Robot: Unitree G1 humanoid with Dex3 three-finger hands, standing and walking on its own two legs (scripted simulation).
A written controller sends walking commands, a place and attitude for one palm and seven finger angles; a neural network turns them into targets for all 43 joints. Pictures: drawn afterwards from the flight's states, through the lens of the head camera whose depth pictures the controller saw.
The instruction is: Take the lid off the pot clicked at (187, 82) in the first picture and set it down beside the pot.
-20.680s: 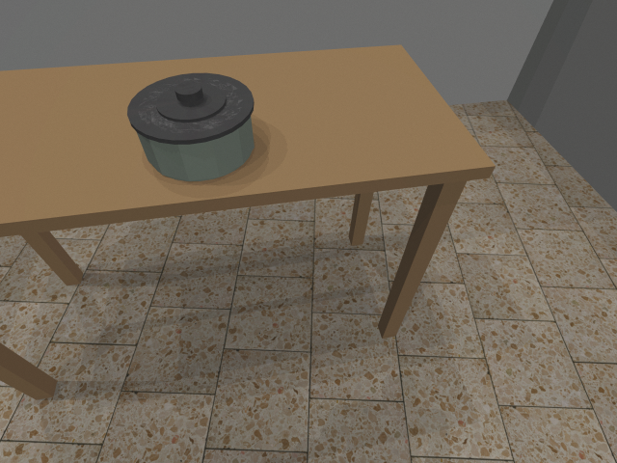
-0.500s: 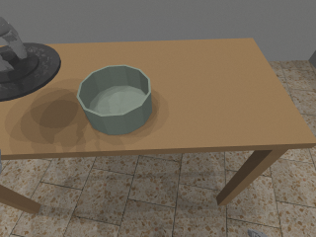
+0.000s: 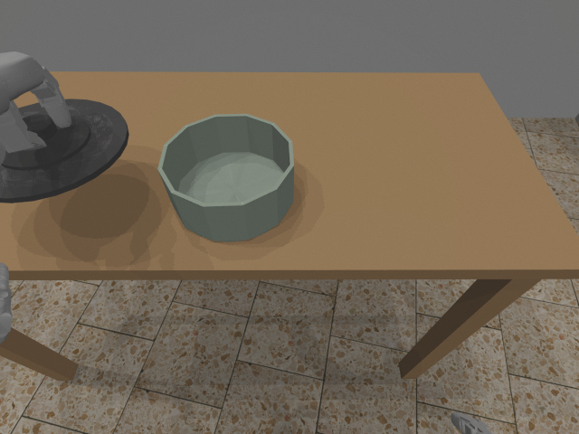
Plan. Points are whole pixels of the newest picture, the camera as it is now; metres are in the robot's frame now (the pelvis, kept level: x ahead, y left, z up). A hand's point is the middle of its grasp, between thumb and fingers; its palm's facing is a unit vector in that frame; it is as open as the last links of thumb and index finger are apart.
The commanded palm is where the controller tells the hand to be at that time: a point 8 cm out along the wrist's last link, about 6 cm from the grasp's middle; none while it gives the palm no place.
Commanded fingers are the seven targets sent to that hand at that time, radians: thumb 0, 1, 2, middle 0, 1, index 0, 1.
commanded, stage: lower the lid onto the table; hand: left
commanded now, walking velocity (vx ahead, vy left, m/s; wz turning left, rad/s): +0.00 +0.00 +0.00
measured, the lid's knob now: (36, 128) +0.46 +0.34 +0.17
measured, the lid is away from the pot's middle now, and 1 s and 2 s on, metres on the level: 0.24 0.23 0.23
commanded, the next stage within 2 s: open the fingers wide in 1.70 s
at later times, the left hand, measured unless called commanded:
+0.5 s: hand (44, 143) +0.44 +0.32 +0.17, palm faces -0.36 -0.13 -0.92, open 7.1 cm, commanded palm +0.44 +0.32 +0.24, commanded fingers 0.00 0.68 1.00 -0.89 -0.97 -0.92 -0.95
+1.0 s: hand (63, 160) +0.45 +0.32 +0.13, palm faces -0.42 -0.14 -0.89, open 7.1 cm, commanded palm +0.46 +0.32 +0.20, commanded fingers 0.00 0.68 1.00 -0.89 -0.97 -0.92 -0.95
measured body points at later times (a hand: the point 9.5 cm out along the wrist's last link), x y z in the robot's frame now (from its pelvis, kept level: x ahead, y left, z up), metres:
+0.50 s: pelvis +0.00 +0.01 +0.00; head +0.05 +0.01 +0.45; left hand +0.46 +0.33 +0.22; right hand +0.06 -0.27 -0.12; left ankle +0.05 +0.07 -0.74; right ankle -0.03 -0.13 -0.74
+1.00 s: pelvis +0.01 +0.00 +0.00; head +0.06 +0.01 +0.44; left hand +0.47 +0.32 +0.18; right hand +0.07 -0.27 -0.12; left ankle +0.05 +0.07 -0.74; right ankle -0.03 -0.13 -0.74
